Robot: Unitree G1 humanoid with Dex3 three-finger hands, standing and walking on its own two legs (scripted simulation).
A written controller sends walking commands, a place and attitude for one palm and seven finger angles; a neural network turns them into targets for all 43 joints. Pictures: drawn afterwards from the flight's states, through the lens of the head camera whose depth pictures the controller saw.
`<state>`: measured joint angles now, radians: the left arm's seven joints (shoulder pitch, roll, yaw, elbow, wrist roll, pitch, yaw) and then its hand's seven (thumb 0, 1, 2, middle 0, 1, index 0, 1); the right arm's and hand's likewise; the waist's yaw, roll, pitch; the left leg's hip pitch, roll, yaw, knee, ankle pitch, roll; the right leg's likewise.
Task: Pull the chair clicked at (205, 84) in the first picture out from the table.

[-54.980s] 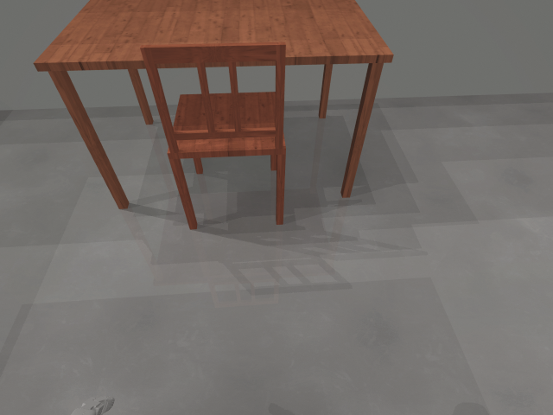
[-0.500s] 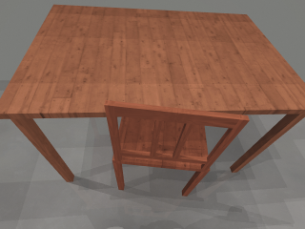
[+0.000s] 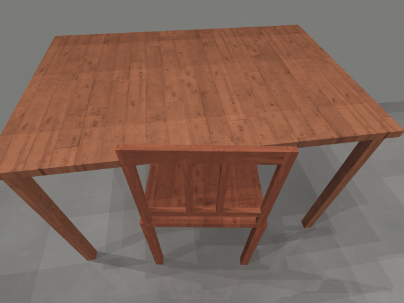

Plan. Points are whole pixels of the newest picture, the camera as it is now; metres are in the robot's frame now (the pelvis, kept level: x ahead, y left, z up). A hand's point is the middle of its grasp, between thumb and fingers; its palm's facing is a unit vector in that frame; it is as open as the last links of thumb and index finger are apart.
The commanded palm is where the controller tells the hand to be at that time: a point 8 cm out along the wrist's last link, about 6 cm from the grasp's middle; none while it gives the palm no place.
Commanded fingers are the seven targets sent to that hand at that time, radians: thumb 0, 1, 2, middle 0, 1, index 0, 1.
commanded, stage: come to a stop and stand still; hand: left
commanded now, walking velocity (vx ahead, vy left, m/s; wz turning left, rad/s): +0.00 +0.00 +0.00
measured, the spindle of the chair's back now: (188, 188) +0.43 +0.06 -0.11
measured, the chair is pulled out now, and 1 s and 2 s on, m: -0.05 -0.05 -0.05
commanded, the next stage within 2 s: look again from close up in 0.32 s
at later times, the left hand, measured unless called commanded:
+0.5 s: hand out of the picture -0.01 +0.14 -0.17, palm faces +0.04 -0.98 -0.19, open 7.4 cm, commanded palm none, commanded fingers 0.00 0.90 0.90 -0.20 -0.30 -0.20 -0.30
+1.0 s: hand out of the picture +0.06 +0.22 -0.17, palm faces +0.06 -0.97 -0.25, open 7.4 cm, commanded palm none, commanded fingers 0.00 0.90 0.90 -0.20 -0.30 -0.20 -0.30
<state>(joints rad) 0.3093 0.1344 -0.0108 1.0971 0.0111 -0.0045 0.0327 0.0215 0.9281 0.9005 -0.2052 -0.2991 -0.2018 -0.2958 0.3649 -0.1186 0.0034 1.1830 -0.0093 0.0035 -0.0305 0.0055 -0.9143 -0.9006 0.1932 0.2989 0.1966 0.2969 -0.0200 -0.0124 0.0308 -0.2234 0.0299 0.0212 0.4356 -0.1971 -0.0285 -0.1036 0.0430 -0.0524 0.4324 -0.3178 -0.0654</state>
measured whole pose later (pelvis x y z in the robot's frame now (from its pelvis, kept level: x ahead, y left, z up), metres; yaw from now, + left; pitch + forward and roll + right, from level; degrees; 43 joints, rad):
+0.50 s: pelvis +0.00 -0.02 +0.00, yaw +1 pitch +0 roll +0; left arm 0.34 0.11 -0.02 1.06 0.02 -0.02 0.04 0.01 0.91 0.90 -0.21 -0.30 -0.20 -0.30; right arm 0.28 -0.15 -0.02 1.09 -0.02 0.00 -0.03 0.01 -0.92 -0.90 0.19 0.30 0.20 0.30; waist -0.01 0.03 0.03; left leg -0.26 0.05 -0.01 0.49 -0.23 -0.04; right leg -0.11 0.07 -0.08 0.45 -0.34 -0.09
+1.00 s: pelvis +0.02 +0.04 +0.00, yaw +2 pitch +0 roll +1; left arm 0.23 0.17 0.00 0.98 0.01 -0.02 0.06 0.01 0.91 0.90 -0.20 -0.30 -0.20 -0.30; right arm 0.13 -0.16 -0.01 1.05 -0.02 -0.02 -0.01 0.00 -0.91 -0.90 0.20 0.30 0.20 0.30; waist 0.02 0.01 0.06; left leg -0.25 -0.03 0.02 0.51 -0.26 0.03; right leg -0.11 -0.02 -0.06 0.48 -0.37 -0.01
